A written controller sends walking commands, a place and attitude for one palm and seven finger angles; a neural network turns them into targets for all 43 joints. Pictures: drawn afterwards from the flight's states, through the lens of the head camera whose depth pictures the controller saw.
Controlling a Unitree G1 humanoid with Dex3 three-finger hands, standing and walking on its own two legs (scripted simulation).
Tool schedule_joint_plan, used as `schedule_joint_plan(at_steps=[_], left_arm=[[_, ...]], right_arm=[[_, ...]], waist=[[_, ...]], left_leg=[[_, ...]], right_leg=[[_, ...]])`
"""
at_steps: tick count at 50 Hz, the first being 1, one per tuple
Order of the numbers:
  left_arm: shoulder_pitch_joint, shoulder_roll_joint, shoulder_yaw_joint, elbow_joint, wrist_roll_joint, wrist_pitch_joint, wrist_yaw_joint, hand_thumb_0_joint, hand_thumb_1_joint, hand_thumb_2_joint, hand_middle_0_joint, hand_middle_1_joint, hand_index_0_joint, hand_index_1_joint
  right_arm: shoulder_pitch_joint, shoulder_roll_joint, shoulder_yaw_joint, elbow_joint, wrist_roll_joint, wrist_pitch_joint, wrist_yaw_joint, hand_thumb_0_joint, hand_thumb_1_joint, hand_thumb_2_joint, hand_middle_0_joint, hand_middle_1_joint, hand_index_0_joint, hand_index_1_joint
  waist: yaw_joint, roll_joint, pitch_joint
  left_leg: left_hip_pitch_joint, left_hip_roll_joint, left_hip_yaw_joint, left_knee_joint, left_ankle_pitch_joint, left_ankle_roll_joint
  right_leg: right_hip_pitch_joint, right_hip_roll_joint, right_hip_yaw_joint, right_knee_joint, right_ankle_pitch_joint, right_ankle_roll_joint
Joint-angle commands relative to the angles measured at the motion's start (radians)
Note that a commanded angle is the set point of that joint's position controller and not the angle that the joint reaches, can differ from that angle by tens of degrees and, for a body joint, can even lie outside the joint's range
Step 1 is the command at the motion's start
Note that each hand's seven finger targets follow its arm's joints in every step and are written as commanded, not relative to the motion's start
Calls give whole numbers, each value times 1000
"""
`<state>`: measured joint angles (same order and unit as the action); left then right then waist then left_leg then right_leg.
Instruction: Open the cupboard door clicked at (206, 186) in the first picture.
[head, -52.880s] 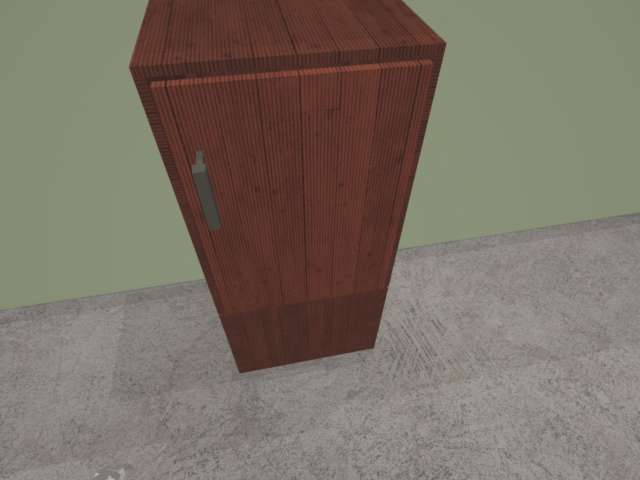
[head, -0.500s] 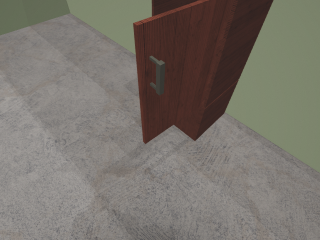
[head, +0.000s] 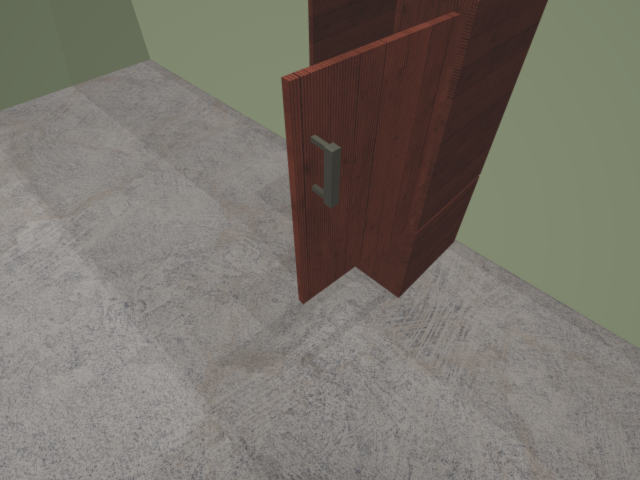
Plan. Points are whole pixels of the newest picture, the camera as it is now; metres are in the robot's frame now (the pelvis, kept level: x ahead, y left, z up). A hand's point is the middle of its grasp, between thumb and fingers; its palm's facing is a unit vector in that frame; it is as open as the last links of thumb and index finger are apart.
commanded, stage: let the arm hang, fingers relaxed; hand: left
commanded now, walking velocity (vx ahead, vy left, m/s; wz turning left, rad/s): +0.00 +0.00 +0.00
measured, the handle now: (324, 171) +0.60 +0.03 +0.04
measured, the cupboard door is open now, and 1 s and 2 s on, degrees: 85 85 85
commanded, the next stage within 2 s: look to check the result in 0.28 s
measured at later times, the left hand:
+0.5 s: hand out of the picture +0.00 +0.16 -0.17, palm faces +0.04 -0.98 -0.19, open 7.4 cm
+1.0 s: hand out of the picture +0.04 +0.17 -0.17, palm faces +0.04 -0.98 -0.21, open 7.4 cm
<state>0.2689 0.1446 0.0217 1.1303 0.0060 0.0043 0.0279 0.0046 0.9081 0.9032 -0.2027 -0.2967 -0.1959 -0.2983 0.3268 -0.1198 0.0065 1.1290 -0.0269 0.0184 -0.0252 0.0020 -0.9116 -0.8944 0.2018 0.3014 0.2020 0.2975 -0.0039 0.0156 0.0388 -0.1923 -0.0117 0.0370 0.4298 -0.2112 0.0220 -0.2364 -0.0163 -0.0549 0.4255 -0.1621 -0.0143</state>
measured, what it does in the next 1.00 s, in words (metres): stands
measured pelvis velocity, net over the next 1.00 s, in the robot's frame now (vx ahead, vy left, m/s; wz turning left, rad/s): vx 0.02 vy -0.01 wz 0.00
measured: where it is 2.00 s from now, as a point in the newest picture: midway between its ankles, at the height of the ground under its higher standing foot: outside the picture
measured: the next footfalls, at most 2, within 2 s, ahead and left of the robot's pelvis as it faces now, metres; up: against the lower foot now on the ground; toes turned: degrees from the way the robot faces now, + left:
none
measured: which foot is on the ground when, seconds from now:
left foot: down 0.00-1.00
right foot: down 0.00-1.00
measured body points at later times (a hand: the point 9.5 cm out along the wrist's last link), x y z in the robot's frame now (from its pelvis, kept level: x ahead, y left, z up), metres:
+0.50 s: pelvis +0.01 +0.00 +0.00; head +0.03 -0.01 +0.45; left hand +0.00 +0.22 -0.16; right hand +0.00 -0.21 -0.17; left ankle +0.01 +0.10 -0.74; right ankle +0.04 -0.11 -0.74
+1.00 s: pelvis +0.02 -0.01 +0.00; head +0.04 -0.02 +0.45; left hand +0.03 +0.22 -0.15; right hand +0.02 -0.23 -0.16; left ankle +0.01 +0.10 -0.74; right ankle +0.04 -0.11 -0.74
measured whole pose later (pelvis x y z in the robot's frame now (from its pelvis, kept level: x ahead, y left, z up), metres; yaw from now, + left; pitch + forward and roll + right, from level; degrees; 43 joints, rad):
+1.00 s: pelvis +0.02 -0.01 +0.00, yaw +0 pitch -2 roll +0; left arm 0.24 0.15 0.02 1.14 0.00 -0.02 0.03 0.00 0.91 0.90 -0.20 -0.30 -0.20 -0.30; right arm 0.26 -0.15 0.00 1.15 -0.02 0.01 -0.03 0.00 -0.91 -0.89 0.20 0.30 0.20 0.30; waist -0.01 0.02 0.05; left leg -0.14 0.00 0.03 0.39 -0.23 0.00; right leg -0.19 0.00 -0.06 0.40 -0.19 -0.03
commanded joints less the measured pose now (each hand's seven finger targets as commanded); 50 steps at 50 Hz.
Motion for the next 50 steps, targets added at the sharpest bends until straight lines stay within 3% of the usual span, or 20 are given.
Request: schedule_joint_plan(at_steps=[1,11,18,22,31,37,50], left_arm=[[60,89,15,-17,6,-11,8,0,900,900,-200,-300,-200,-300],[69,78,13,-10,7,-17,10,0,900,900,-200,-300,-200,-300],[65,77,12,-7,6,-21,10,0,900,900,-200,-300,-200,-300],[62,81,12,-5,7,-21,9,0,900,900,-200,-300,-200,-300],[55,98,13,-6,5,-29,10,0,900,900,-200,-300,-200,-300],[42,102,11,-3,3,-25,9,0,900,900,-200,-300,-200,-300],[20,125,14,-13,1,-32,7,0,900,900,-200,-300,-200,-300]], right_arm=[[59,-93,-21,-23,4,-22,-11,0,-900,-900,200,300,200,300],[54,-83,-23,-20,6,-21,-12,0,-900,-900,200,300,200,300],[43,-86,-22,-18,6,-24,-12,0,-900,-900,200,300,200,300],[35,-90,-22,-17,7,-24,-12,0,-900,-900,200,300,200,300],[20,-107,-23,-9,9,-26,-12,0,-900,-900,200,300,200,300],[13,-103,-18,-1,6,-24,-11,0,-900,-900,200,300,200,300],[-4,-130,-21,1,6,-26,-11,0,-900,-900,200,300,200,300]], waist=[[8,6,55],[1,-3,64],[-5,-7,32],[-4,-9,54],[-3,-21,15],[-3,-7,53],[-4,-17,19]], left_leg=[[-107,110,-117,-153,-94,21],[-75,98,-96,-130,-68,17],[-38,103,-92,-123,-16,16],[-44,100,-90,-125,-16,15],[4,101,-76,-103,74,11],[-15,100,-77,-119,47,6],[15,103,-75,-116,84,4]], right_leg=[[38,-73,82,-74,-75,-25],[12,-79,91,-87,-76,-23],[22,-82,96,-84,-37,-23],[15,-84,100,-90,-43,-23],[46,-90,98,-96,22,-25],[43,-91,100,-110,-10,-24],[73,-95,103,-119,36,-28]])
